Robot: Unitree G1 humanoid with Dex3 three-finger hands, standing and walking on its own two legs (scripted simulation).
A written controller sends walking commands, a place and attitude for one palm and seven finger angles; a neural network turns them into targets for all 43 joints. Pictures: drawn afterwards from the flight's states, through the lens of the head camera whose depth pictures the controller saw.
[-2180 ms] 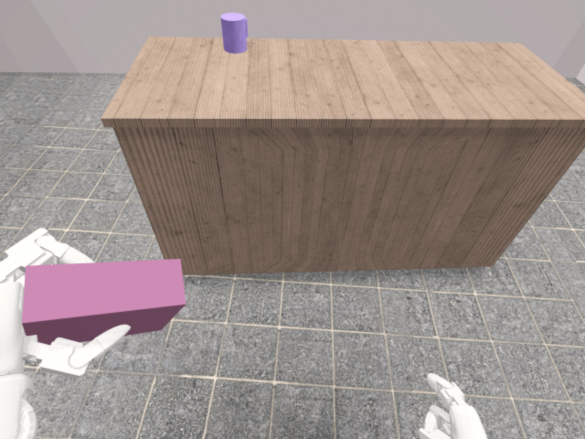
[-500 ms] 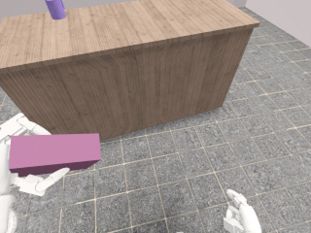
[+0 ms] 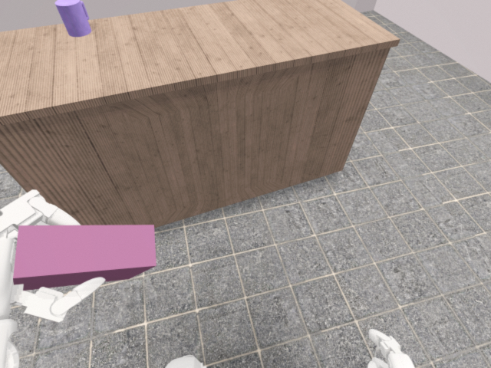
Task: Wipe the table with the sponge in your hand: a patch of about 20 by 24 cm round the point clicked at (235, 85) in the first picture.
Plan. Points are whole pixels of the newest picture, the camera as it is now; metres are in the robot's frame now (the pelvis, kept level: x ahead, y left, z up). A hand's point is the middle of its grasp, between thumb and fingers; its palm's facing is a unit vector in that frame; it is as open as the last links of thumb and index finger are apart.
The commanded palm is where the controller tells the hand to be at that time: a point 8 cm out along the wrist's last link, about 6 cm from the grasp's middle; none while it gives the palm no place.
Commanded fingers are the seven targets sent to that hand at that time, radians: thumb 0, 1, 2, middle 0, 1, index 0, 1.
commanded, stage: take the last steps up to it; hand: left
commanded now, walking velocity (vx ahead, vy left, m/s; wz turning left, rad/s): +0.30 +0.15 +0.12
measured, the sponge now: (105, 256) +0.23 +0.18 +0.13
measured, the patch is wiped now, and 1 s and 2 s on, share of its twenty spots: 0.00 0.00 0.00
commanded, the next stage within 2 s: none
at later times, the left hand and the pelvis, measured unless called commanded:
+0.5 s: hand (46, 194) +0.30 +0.27 +0.17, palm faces +0.39 -0.78 -0.48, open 9.5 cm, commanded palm +0.24 +0.32 +0.18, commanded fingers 0.00 0.10 1.30 -1.20 -1.60 -1.20 -1.60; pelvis +0.09 +0.04 -0.01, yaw +2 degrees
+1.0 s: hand (35, 119) +0.43 +0.33 +0.18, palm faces +0.38 -0.80 -0.45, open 9.5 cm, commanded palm +0.37 +0.38 +0.18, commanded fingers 0.00 0.10 1.30 -1.20 -1.60 -1.20 -1.60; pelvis +0.20 +0.10 -0.01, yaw -1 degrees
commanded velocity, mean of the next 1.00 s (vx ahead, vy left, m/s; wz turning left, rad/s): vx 0.30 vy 0.14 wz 0.03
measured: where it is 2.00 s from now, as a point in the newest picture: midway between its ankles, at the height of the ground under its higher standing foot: (214, 320)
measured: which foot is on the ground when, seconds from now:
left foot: up 0.00-0.08, down 0.10-0.42, up 0.44-0.78, down 0.80-1.00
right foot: down 0.00-0.12, up 0.14-0.38, down 0.40-0.80, up 0.82-1.00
